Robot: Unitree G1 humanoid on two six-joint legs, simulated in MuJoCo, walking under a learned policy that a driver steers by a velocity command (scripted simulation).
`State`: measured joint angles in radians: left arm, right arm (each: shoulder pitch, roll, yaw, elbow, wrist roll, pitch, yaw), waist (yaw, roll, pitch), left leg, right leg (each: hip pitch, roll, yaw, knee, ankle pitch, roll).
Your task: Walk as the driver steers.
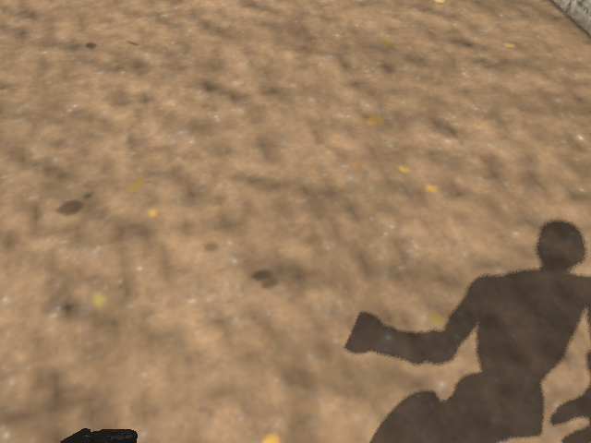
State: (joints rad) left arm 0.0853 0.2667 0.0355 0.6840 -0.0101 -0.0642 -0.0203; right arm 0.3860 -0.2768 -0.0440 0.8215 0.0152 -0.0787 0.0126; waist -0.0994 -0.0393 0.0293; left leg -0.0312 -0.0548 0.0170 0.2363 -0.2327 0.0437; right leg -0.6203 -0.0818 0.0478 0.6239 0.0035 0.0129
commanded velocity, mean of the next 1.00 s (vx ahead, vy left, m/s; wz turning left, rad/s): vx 0.50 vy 0.00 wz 0.26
